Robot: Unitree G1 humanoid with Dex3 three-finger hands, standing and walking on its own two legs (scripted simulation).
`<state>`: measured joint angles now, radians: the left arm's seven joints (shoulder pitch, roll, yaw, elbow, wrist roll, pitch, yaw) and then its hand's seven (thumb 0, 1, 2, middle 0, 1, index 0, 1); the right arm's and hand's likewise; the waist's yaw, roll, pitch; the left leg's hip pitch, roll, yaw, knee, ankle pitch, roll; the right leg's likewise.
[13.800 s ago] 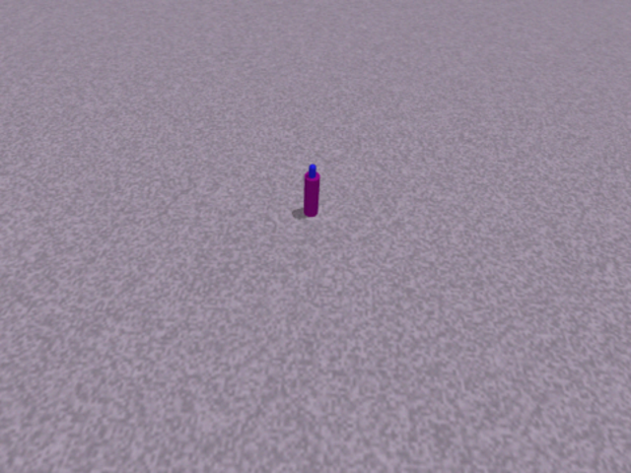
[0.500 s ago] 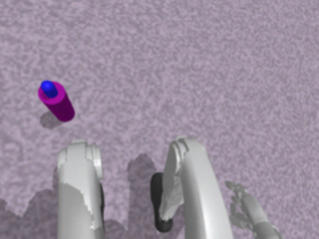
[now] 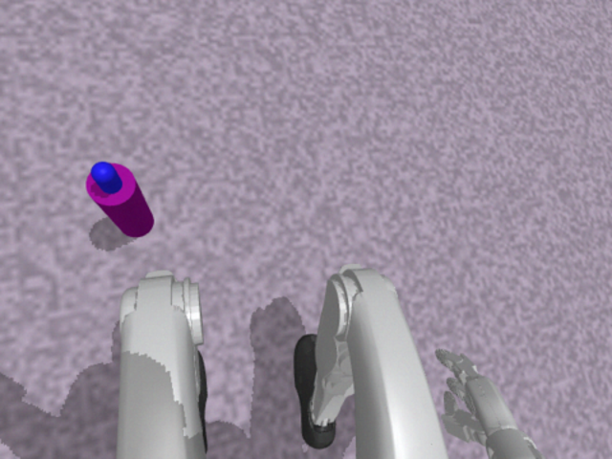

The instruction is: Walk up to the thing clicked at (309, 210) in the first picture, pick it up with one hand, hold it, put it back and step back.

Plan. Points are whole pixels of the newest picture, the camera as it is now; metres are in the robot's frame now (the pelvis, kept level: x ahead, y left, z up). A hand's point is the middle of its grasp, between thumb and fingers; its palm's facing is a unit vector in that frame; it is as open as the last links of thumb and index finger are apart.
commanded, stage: go down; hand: left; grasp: from the side
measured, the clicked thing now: (122, 200) +0.45 +0.25 -0.25
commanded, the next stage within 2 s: none
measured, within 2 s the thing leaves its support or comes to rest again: neither
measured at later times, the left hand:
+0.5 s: hand out of the picture +0.39 +0.44 +0.04, palm faces +0.18 -0.98 -0.03, open 17.5 cm
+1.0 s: hand out of the picture +0.39 +0.44 +0.04, palm faces +0.18 -0.98 -0.03, open 17.6 cm
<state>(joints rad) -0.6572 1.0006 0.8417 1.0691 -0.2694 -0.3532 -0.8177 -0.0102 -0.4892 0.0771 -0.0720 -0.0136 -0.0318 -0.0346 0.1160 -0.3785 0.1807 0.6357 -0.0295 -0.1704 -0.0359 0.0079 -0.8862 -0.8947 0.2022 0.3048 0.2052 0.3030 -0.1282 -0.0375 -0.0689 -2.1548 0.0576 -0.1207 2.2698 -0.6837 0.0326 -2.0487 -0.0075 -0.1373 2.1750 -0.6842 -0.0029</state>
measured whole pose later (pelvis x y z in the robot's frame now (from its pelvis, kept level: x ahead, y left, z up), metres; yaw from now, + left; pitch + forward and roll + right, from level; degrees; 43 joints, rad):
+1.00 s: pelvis +0.00 +0.00 +0.01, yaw +1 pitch +32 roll -9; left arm -0.65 0.99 0.84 1.09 -0.28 -0.36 -0.82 -0.01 -0.57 0.06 -0.07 -0.03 -0.04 -0.04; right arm 0.12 -0.38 0.17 0.64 -0.03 -0.18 -0.04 0.01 -0.89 -0.90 0.20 0.30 0.20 0.30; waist -0.12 -0.03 -0.08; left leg -2.14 0.06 -0.11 2.24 -0.68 0.03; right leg -2.04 -0.01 -0.13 2.16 -0.68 0.00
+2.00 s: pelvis +0.00 +0.00 +0.01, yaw +1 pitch +33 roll -8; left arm -0.63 0.96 0.84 1.08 -0.30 -0.38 -0.82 -0.01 -0.60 0.06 -0.07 -0.04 -0.04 -0.05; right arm 0.12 -0.38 0.16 0.64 -0.03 -0.18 -0.04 0.01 -0.89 -0.89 0.20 0.30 0.20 0.30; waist -0.10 -0.04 -0.08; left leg -2.13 0.05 -0.10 2.23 -0.68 0.03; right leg -2.04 -0.01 -0.12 2.15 -0.69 0.00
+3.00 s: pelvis +0.00 +0.00 +0.01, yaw +1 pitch +32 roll -8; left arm -0.63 0.96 0.85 1.08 -0.31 -0.38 -0.83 -0.01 -0.61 0.05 -0.06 -0.05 -0.05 -0.06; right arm 0.12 -0.38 0.16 0.65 -0.02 -0.18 -0.04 0.01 -0.89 -0.89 0.20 0.30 0.21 0.30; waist -0.10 -0.04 -0.08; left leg -2.13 0.05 -0.10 2.22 -0.68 0.03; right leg -2.03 -0.01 -0.12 2.15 -0.68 0.00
